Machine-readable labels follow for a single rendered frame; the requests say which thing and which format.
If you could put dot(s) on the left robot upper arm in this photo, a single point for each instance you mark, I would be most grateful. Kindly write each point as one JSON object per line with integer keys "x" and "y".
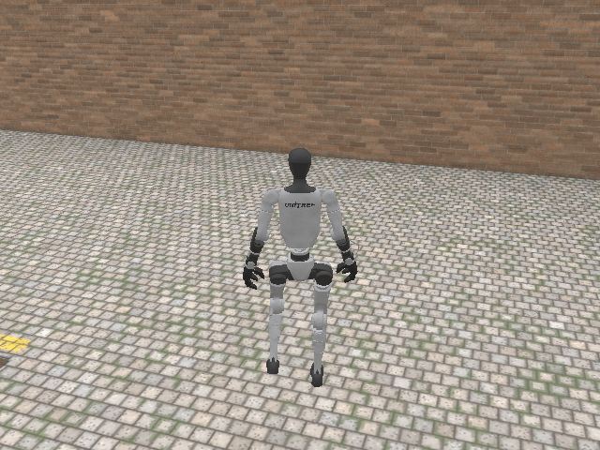
{"x": 269, "y": 198}

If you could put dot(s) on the right robot upper arm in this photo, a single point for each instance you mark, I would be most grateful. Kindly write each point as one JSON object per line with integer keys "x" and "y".
{"x": 333, "y": 211}

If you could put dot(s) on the robot right hand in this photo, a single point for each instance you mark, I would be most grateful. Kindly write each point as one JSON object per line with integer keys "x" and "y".
{"x": 348, "y": 268}

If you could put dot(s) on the robot right forearm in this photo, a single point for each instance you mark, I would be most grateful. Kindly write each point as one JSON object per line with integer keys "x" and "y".
{"x": 345, "y": 249}

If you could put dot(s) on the robot left hand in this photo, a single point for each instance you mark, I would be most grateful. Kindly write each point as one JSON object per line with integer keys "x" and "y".
{"x": 247, "y": 275}

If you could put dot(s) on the humanoid robot head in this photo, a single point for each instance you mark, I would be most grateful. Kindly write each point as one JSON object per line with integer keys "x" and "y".
{"x": 299, "y": 162}

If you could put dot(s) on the robot left forearm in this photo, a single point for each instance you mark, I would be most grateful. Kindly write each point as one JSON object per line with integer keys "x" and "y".
{"x": 254, "y": 251}

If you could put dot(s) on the right robot foot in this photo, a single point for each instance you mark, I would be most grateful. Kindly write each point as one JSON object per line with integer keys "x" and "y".
{"x": 317, "y": 379}

